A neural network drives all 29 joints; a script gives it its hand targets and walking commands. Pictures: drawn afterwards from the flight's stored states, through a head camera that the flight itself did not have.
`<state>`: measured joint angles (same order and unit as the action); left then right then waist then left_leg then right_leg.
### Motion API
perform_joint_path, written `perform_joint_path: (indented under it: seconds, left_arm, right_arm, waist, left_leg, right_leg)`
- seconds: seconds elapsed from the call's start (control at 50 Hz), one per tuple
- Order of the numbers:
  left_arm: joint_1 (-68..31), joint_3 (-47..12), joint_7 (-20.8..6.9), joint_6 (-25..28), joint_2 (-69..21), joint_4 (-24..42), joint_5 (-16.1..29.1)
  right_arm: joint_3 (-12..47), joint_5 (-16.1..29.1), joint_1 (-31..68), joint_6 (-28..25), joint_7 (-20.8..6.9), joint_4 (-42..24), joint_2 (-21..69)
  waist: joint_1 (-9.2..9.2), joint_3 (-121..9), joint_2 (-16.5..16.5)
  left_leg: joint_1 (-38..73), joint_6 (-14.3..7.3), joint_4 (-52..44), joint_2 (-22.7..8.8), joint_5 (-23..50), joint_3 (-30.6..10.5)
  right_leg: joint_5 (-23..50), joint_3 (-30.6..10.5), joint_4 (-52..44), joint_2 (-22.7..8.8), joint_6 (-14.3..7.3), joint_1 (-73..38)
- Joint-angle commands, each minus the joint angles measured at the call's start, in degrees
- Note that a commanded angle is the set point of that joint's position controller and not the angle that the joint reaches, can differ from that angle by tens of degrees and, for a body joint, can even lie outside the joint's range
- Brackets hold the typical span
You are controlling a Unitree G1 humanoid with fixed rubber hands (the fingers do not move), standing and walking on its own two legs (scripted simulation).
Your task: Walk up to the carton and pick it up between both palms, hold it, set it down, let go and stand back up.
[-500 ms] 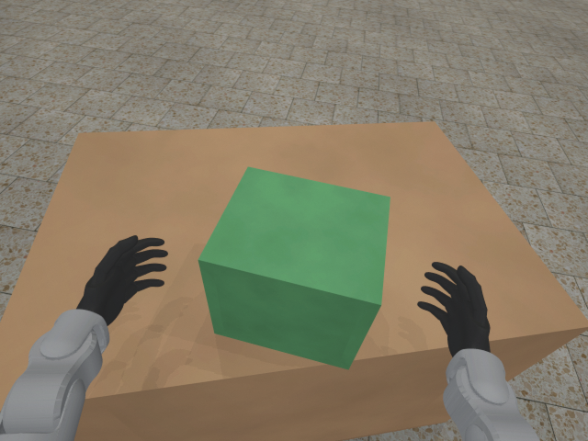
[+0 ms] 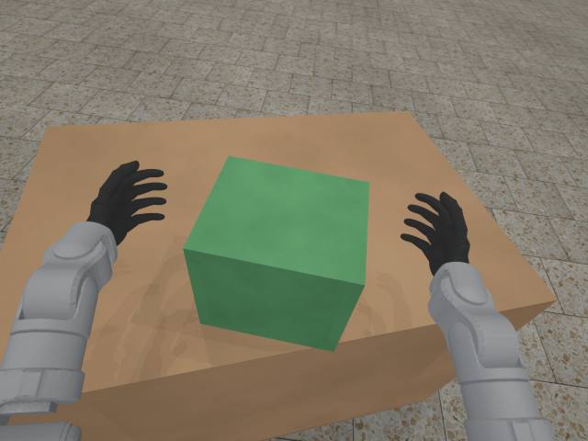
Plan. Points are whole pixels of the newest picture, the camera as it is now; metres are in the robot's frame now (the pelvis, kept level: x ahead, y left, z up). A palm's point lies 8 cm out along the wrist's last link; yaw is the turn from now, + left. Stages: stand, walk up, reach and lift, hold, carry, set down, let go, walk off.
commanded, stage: reach and lift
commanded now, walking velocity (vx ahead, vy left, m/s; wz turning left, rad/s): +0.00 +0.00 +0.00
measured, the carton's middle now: (281, 255) +0.40 -0.02 +0.01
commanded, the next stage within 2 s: none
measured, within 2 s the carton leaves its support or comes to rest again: neither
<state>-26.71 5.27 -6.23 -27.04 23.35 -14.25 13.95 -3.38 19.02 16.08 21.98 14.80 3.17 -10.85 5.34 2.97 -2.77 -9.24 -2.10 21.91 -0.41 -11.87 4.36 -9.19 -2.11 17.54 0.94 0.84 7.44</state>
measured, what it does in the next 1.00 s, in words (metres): stands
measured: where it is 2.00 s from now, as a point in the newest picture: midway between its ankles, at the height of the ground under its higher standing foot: outside the picture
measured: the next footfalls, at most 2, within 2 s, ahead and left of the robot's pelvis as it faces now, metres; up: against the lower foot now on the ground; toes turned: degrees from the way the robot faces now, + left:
none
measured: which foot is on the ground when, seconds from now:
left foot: down 0.00-1.00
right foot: down 0.00-1.00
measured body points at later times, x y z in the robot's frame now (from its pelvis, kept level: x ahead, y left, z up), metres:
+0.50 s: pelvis -0.01 +0.01 +0.00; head +0.02 +0.03 +0.45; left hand +0.46 +0.18 +0.16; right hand +0.38 -0.22 +0.15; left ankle +0.00 +0.09 -0.75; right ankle +0.00 -0.13 -0.75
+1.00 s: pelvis +0.00 +0.00 -0.01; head +0.04 +0.03 +0.44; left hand +0.45 +0.17 +0.06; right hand +0.38 -0.20 +0.05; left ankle +0.00 +0.09 -0.75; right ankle +0.00 -0.13 -0.75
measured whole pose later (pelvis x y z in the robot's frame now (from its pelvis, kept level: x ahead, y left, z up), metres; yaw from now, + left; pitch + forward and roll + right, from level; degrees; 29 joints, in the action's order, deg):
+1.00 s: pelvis +0.00 +0.00 -0.01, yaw +2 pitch +7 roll -2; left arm -48.6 0.1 -3.2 1.1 19.0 -65.8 10.9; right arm -3.3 12.4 36.0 -1.5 13.3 48.3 -5.0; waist 8.7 -2.6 -0.5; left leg -22.8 -2.2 29.2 -0.7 -13.7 1.6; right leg -10.3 0.5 22.1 1.2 0.9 19.1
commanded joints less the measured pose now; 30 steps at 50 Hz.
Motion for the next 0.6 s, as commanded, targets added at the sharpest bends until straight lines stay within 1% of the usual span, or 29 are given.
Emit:
perform_joint_path:
  seconds: [0.0,0.02,0.04,0.06,0.08,0.1,0.12,0.14,0.18,0.2,0.22,0.24,0.26,0.28,0.3,0.32,0.34,0.36,0.38,0.4,0.42,0.44,0.46,0.48,0.5,0.52,0.54,0.56,0.58]
  left_arm:
    - [-24.87,3.13,0.3,1.0,10.15,6.1,-0.34]
    - [-27.39,3.11,0.5,1.29,10.72,6.13,0.23]
    - [-28.79,2.64,0.88,1.47,10.12,4.03,0.28]
    - [-29.01,2.12,1.11,1.43,9.56,3.17,-0.1]
    - [-30.92,2.21,1.3,1.55,10.27,3.12,-0.18]
    - [-31.42,1.43,1.39,1.56,9.9,1.62,-0.25]
    - [-33.84,1.54,1.45,1.72,10.6,0.11,0.17]
    - [-34.81,1.08,1.49,2.03,10.42,-2.88,0.35]
    - [-38.86,0.7,1.76,2.79,10.81,-4.49,0.66]
    - [-38.59,0.45,1.76,2.8,10.52,-8.05,-0.06]
    - [-41.1,0.88,1.7,3.4,11.25,-10.06,-0.36]
    - [-41.43,-0.2,1.7,3.76,10.54,-10.51,-0.04]
    - [-42.94,-0.18,1.65,4.33,10.96,-12.9,-0.08]
    - [-44.17,-0.03,2.03,5.0,11.3,-9.91,-0.13]
    - [-44.49,0.04,2.21,5.12,11.52,-10.96,-0.11]
    - [-44.16,-0.12,2.23,4.84,11.28,-12.96,-0.6]
    - [-46.88,-0.4,2.1,4.99,11.21,-15.63,-0.78]
    - [-46.85,-0.6,2.0,5.07,10.47,-17.2,-0.98]
    - [-47.89,-0.73,2.14,5.03,10.62,-16.49,-1.22]
    - [-47.82,-0.98,2.12,4.58,10.21,-19.14,-1.35]
    - [-50.79,-0.63,2.15,4.97,11.24,-19.56,-1.19]
    - [-51.07,-1.89,2.2,5.21,10.36,-20.47,-0.74]
    - [-53.2,-1.38,2.38,6.07,10.81,-19.82,-0.32]
    - [-53.35,-1.9,2.43,6.75,10.63,-23.19,-0.32]
    - [-55.37,-2.16,2.56,7.6,10.77,-24.08,-0.36]
    - [-54.3,-3.02,2.56,8.15,9.39,-27.51,-0.15]
    - [-54.68,-3.16,2.63,9.11,9.31,-26.79,-0.01]
    - [-55.03,-3.53,2.76,10.08,8.97,-28.81,-0.16]
    - [-54.02,-3.42,2.64,11.12,8.32,-30.05,-1.12]
  right_arm:
    - [-3.25,-0.46,20.17,-1.84,-0.4,-4.91,-8.15]
    - [-3.85,-0.43,22.73,-2.1,-0.52,-5.93,-8.45]
    - [-3.58,-0.59,23.51,-2.32,-0.85,-3.62,-8.08]
    - [-3.76,-0.37,23.91,-2.66,-1.19,-2.52,-8.5]
    - [-4.01,-0.26,25.91,-2.87,-1.37,-2.18,-8.98]
    - [-3.65,-0.19,25.62,-2.63,-1.49,0.49,-8.79]
    - [-3.79,-0.5,28.89,-2.75,-1.64,0.81,-9.17]
    - [-3.14,-0.35,29.87,-2.55,-1.84,2.93,-8.9]
    - [-4.0,-1.01,33.78,-2.78,-2.04,4.38,-9.14]
    - [-3.13,-0.85,34.05,-2.56,-2.16,7.68,-8.38]
    - [-3.02,-0.94,36.26,-2.46,-2.29,9.59,-8.44]
    - [-3.35,-0.79,37.02,-2.74,-2.33,10.59,-8.47]
    - [-2.89,-0.77,38.25,-2.9,-2.47,11.85,-8.47]
    - [-3.46,-0.83,39.1,-3.5,-2.5,10.6,-8.84]
    - [-3.19,-0.75,40.01,-4.06,-2.57,10.31,-9.15]
    - [-3.11,-1.14,39.92,-4.38,-2.4,11.78,-9.31]
    - [-3.36,-1.29,42.5,-4.14,-2.42,14.38,-9.38]
    - [-2.91,-1.37,42.44,-4.16,-2.45,16.32,-9.28]
    - [-3.73,-1.39,43.38,-4.55,-2.3,15.73,-10.08]
    - [-2.98,-1.66,44.46,-4.74,-2.18,17.35,-10.17]
    - [-3.88,-1.97,47.15,-4.82,-2.09,17.54,-10.89]
    - [-3.05,-1.64,47.78,-4.82,-2.01,18.98,-9.99]
    - [-2.82,-1.41,48.98,-5.14,-2.01,18.35,-9.74]
    - [-2.38,-1.64,48.85,-5.12,-2.0,21.58,-8.8]
    - [-2.82,-1.78,50.44,-5.41,-1.98,22.41,-8.85]
    - [-2.28,-2.12,50.61,-5.78,-2.08,24.43,-8.37]
    - [-2.19,-2.23,51.13,-6.6,-2.09,23.25,-8.6]
    - [-2.26,-2.39,50.89,-7.03,-2.24,26.11,-8.14]
    - [-1.12,-2.08,49.11,-7.63,-2.27,27.88,-6.68]
  waist:
    - [1.26,-23.74,5.82]
    - [1.26,-25.94,5.54]
    - [1.23,-25.8,6.77]
    - [1.85,-26.26,7.47]
    - [1.81,-28.22,7.69]
    - [2.55,-27.17,7.98]
    - [2.19,-27.77,6.66]
    - [2.21,-28.29,6.23]
    - [2.34,-29.71,6.76]
    - [2.44,-27.24,6.05]
    - [2.18,-27.25,5.75]
    - [2.81,-27.44,6.03]
    - [2.4,-27.79,6.25]
    - [2.38,-30.41,6.72]
    - [2.59,-33.27,6.46]
    - [3.03,-34.39,6.22]
    - [3.38,-33.12,6.4]
    - [3.32,-33.33,5.62]
    - [3.76,-34.51,6.91]
    - [3.84,-32.76,5.99]
    - [3.71,-32.87,6.27]
    - [4.15,-31.87,6.07]
    - [3.8,-34.54,5.72]
    - [4.09,-33.2,5.56]
    - [4.58,-34.2,6.31]
    - [5.0,-33.15,5.7]
    - [4.64,-35.38,5.96]
    - [4.67,-34.93,6.23]
    - [4.3,-34.33,7.55]
  left_leg:
    - [11.44,3.39,-1.52,-1.08,15.43,-3.18]
    - [11.68,3.31,-1.29,-0.83,14.56,-2.94]
    - [11.27,3.45,-1.13,-0.91,15.16,-3.05]
    - [12.1,3.84,-0.8,-1.0,15.9,-3.3]
    - [12.31,3.82,-0.36,-0.7,16.19,-3.13]
    - [12.42,3.82,-0.57,-0.95,15.39,-3.55]
    - [11.73,3.49,-0.49,-0.96,14.69,-3.52]
    - [10.93,3.12,-0.66,-0.72,12.92,-3.62]
    - [10.31,2.99,-0.94,-0.66,12.01,-3.3]
    - [9.39,2.41,-1.39,-0.61,11.18,-3.52]
    - [8.47,2.14,-1.63,-0.56,10.33,-3.52]
    - [8.39,2.26,-1.48,-0.62,11.18,-3.87]
    - [7.78,1.97,-1.5,-0.35,10.44,-3.68]
    - [8.7,2.29,-1.19,-0.36,12.3,-3.75]
    - [10.43,2.41,-0.41,-0.26,14.3,-3.32]
    - [11.71,2.77,0.3,-0.16,16.38,-3.49]
    - [11.44,2.83,0.34,-0.11,15.87,-3.6]
    - [12.22,2.78,0.36,-0.3,16.01,-3.73]
    - [13.15,3.38,0.74,-0.4,17.05,-3.75]
    - [12.86,3.33,0.99,-0.31,17.51,-3.54]
    - [11.43,3.34,0.65,-0.18,15.47,-3.23]
    - [10.94,3.15,0.54,-0.15,15.66,-3.67]
    - [10.94,3.08,0.71,0.03,16.01,-3.25]
    - [10.09,2.82,0.45,0.17,14.43,-3.32]
    - [10.01,2.9,0.23,-0.02,13.66,-3.52]
    - [10.14,2.8,0.33,-0.15,13.31,-3.9]
    - [10.82,2.97,0.55,-0.14,13.64,-3.86]
    - [11.51,3.17,0.75,-0.49,13.54,-4.17]
    - [12.3,3.19,1.28,-0.19,14.84,-4.04]
  right_leg:
    - [18.57,1.51,0.15,1.12,-1.04,-2.82]
    - [18.02,1.72,0.23,1.07,-0.88,-2.46]
    - [18.11,1.69,0.5,1.07,-1.17,-1.93]
    - [18.24,1.9,0.37,1.32,-1.47,-1.59]
    - [18.75,2.1,0.39,1.33,-1.29,-1.58]
    - [18.15,2.17,0.36,1.33,-1.48,-1.04]
    - [17.96,2.37,0.39,1.44,-1.22,-0.83]
    - [17.58,2.22,0.39,1.18,-1.03,-0.97]
    - [17.16,2.28,0.6,1.08,-0.9,-0.65]
    - [16.97,2.29,0.51,1.23,-0.99,-0.85]
    - [16.43,2.27,0.64,1.05,-0.82,-0.9]
    - [17.6,2.52,0.81,1.13,-0.86,-1.4]
    - [16.67,2.29,0.83,0.98,-0.84,-1.72]
    - [18.03,2.63,1.25,1.3,-0.86,-2.79]
    - [20.12,2.58,1.35,1.34,-0.64,-2.97]
    - [22.38,2.87,1.49,1.62,-0.37,-3.06]
    - [21.49,2.98,1.08,1.59,-0.36,-1.69]
    - [21.44,3.38,0.99,1.82,-0.38,-1.36]
    - [21.57,3.65,0.86,1.95,-0.54,-1.21]
    - [22.09,3.74,0.79,2.16,-0.49,-1.14]
    - [20.33,3.71,0.77,1.9,-0.39,-0.79]
    - [21.28,3.99,0.89,1.89,-0.37,-1.1]
    - [21.73,3.98,1.1,1.82,-0.14,-1.83]
    - [21.16,3.77,1.04,1.6,-0.08,-1.93]
    - [20.5,3.83,1.04,1.52,-0.12,-1.03]
    - [19.92,3.86,0.91,1.66,-0.29,-0.2]
    - [19.81,4.03,0.93,1.74,-0.29,0.09]
    - [18.72,4.45,0.91,1.93,-0.47,1.03]
    - [19.19,4.23,0.58,1.72,-0.6,1.43]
